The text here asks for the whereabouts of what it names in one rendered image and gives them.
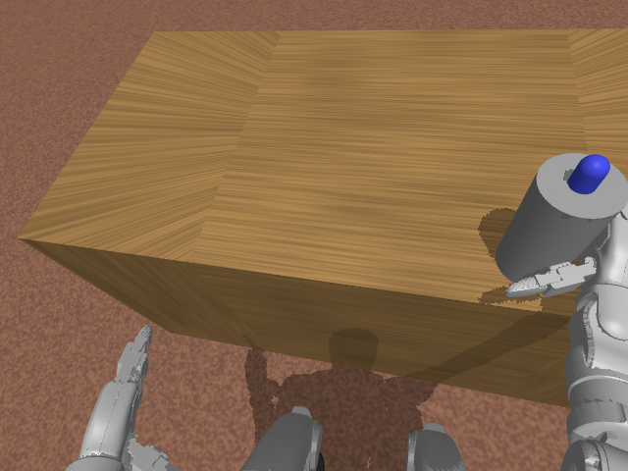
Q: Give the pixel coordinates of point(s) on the left robot hand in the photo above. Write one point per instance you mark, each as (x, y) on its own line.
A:
(109, 431)

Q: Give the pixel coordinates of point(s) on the right robot hand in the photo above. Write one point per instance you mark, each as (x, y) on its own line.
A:
(604, 261)

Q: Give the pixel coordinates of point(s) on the bottle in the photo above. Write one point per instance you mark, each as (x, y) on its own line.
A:
(571, 199)

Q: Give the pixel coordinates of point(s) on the right robot arm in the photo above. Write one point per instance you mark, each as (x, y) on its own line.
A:
(596, 375)

